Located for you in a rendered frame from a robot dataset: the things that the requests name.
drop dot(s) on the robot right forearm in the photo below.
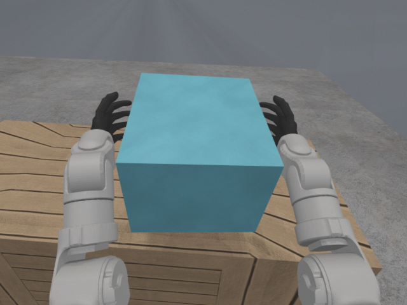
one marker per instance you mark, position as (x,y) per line
(320,222)

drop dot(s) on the pedestal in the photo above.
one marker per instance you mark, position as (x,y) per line
(180,268)

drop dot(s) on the carton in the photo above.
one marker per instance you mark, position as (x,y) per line
(197,155)

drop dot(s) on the robot right upper arm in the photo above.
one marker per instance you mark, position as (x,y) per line
(336,279)

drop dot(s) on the robot left upper arm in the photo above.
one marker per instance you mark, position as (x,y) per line
(94,281)

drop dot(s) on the robot left forearm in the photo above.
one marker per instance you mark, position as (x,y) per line
(88,199)

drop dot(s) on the robot right hand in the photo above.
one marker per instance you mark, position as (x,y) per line
(284,118)

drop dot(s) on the robot left hand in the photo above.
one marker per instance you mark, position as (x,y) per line
(104,116)

